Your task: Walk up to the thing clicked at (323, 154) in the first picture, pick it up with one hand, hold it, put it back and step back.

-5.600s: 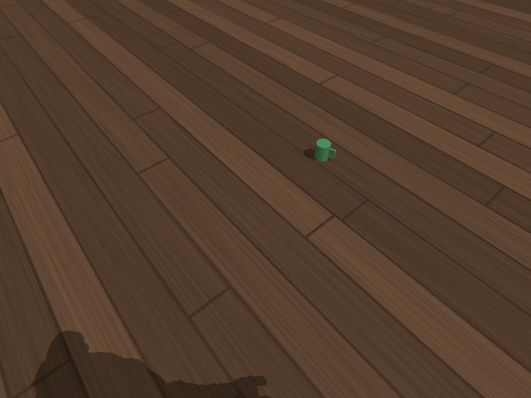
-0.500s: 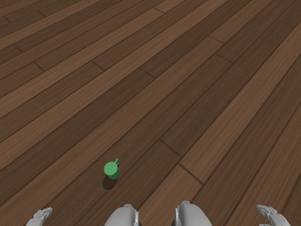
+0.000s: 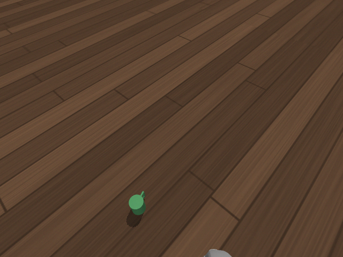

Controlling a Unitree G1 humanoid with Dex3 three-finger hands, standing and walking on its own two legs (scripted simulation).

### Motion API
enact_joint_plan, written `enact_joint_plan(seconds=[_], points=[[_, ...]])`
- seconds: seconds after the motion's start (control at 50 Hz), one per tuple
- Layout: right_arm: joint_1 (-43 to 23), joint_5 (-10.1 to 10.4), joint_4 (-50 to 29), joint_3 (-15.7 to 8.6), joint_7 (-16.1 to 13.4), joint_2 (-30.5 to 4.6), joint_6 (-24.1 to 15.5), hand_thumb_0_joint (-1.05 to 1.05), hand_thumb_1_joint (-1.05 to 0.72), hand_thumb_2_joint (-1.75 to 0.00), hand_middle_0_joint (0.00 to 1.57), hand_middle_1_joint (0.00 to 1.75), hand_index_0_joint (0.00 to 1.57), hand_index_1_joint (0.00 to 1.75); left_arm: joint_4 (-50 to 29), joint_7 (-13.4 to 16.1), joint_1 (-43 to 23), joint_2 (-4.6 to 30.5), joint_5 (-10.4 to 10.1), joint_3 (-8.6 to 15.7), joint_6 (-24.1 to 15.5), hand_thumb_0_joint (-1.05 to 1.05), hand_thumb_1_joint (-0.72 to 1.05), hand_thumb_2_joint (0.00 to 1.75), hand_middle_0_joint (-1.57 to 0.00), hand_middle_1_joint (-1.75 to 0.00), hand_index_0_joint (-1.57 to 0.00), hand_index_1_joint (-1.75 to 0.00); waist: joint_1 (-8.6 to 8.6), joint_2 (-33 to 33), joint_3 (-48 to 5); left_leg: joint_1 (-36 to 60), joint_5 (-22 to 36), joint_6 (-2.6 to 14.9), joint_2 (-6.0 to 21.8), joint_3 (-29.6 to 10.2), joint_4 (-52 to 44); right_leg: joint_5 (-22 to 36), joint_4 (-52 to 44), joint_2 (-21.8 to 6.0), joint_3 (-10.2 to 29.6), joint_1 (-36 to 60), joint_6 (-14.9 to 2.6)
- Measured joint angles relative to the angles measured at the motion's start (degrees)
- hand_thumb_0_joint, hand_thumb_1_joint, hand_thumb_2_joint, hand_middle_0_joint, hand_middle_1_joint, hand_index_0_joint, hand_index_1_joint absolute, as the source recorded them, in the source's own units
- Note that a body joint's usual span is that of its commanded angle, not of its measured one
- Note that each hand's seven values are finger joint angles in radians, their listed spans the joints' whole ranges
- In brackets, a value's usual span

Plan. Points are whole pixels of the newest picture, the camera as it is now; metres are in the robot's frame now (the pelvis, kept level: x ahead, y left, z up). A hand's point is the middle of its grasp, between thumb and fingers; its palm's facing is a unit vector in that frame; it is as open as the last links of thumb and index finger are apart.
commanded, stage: walk up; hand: left
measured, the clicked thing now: (139, 202) +0.49 +0.21 -0.69
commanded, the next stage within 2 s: stand in 1.42 s
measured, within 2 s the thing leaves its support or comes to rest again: neither
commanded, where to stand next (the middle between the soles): +0.11 +0.01 m, yaw -2 degrees
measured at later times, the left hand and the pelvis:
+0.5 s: hand out of the picture +0.11 +0.26 -0.12, palm faces -0.02 -0.94 -0.34, open 7.4 cm; pelvis +0.02 +0.00 +0.03, yaw -1 degrees
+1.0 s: hand out of the picture +0.12 +0.26 -0.12, palm faces -0.05 -0.94 -0.34, open 7.4 cm; pelvis +0.02 +0.01 +0.04, yaw -3 degrees
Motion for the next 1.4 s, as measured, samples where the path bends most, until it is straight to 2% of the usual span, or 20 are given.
enact_joint_plan(seconds=[0.04, 0.06, 0.16, 0.24, 0.44, 0.72, 1.4], points=[[0.3, 0.08, 1.28, 0.77, 0.11, 0.68, 0.39, 0.01, -0.9, -0.9, 0.2, 0.3, 0.21, 0.3, 0.92, -0.47, -0.21, 0.08, -0.24, 0.2, -0.7, 0.01, 0.9, 0.89, -0.21, -0.3, -0.21, -0.3, -0.13, -0.07, -0.29, 0.51, 0.35, -0.59, 0.98, -0.5, -0.44, 8.09, -4.11, 0.95, -0.58, 1.75, 0.7], [0.29, 0.25, 1.79, 0.98, 0.11, 0.85, 0.48, 0.01, -0.9, -0.9, 0.2, 0.3, 0.21, 0.3, 1.28, -0.66, -0.24, -0.1, -0.33, 0.26, -0.98, 0.01, 0.9, 0.89, -0.21, -0.3, -0.21, -0.3, -0.21, 0.02, -0.4, 0.69, 0.52, -0.87, 1.41, -0.72, -0.61, 9.37, -5.1, 1.32, -0.83, 2.26, 1.11], [0.46, 0.2, 4.01, 0.85, 0.2, 0.56, 0.16, 0.01, -0.9, -0.9, 0.21, 0.3, 0.21, 0.3, 3.47, -1.71, -0.69, -2.03, -0.37, -0.64, 0.11, 0.01, 0.9, 0.89, -0.21, -0.3, -0.21, -0.3, -0.47, 0.08, -2.15, 2.16, 2.17, -0.32, 1.41, -0.63, -4.74, 8.92, -8.67, 1.55, -0.57, 3.59, 0.73], [0.04, 0.27, 5.38, 0.92, 0.11, -0.35, 0.09, 0.01, -0.9, -0.9, 0.2, 0.3, 0.21, 0.3, 4.79, -2.33, -1.03, -3.47, -0.37, -1.14, -0.18, 0.01, 0.9, 0.89, -0.21, -0.3, -0.21, -0.3, -0.44, 0.97, -2.78, 3.17, 3.45, -0.05, 1.75, -0.76, -7.5, 12.07, -12.77, 2.14, -0.32, 5.1, 1.0], [-3.02, 0.74, 7.55, 1.42, -0.35, -0.27, -0.89, 0.01, -0.9, -0.9, 0.2, 0.3, 0.21, 0.3, 8.03, -1.97, -4.1, -3.86, -1.13, -1.37, -0.52, 0.01, 0.9, 0.89, -0.21, -0.3, -0.21, -0.3, -0.57, 0.75, -2.56, 6.44, 5.55, -0.98, 1.87, -0.15, -13.0, 13.56, -17.76, 2.02, 0.13, 8.0, 1.9], [-6.97, 0.94, 8.27, 1.47, -0.53, 1.08, -0.73, 0.01, -0.9, -0.9, 0.2, 0.3, 0.21, 0.3, 9.33, -1.77, -8.27, -3.55, -1.38, -1.62, -0.23, 0.0, 0.9, 0.89, -0.21, -0.3, -0.21, -0.3, -0.68, 0.4, -2.42, 10.41, 7.5, -0.56, 1.57, 1.08, -18.35, 15.53, -22.59, 1.6, 1.15, 11.37, 2.52], [-4.28, 0.61, 9.37, 0.77, -0.09, 1.42, 0.04, 0.01, -0.91, -0.9, 0.2, 0.3, 0.21, 0.3, 10.57, -1.85, -5.09, -4.36, -0.6, -1.45, 0.27, 0.0, 0.9, 0.89, -0.21, -0.3, -0.21, -0.3, -0.86, 0.73, -2.34, 12.85, 9.35, -0.25, 1.55, 2.79, -22.33, 17.65, -26.05, 1.58, 2.72, 12.92, 2.92]])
